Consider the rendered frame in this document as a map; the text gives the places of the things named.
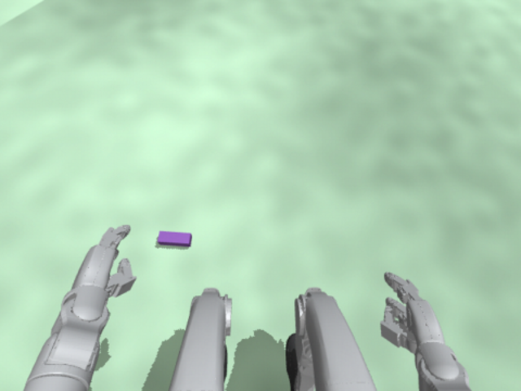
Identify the right robot arm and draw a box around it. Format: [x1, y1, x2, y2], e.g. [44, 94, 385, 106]
[415, 342, 472, 391]

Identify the right robot hand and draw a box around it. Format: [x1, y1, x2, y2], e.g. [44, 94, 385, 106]
[380, 272, 445, 356]

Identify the left robot arm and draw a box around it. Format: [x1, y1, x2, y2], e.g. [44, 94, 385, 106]
[24, 285, 109, 391]

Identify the small box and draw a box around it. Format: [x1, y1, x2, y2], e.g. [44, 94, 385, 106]
[157, 231, 192, 247]

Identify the left robot hand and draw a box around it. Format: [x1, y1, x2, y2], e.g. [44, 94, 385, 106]
[71, 225, 137, 298]

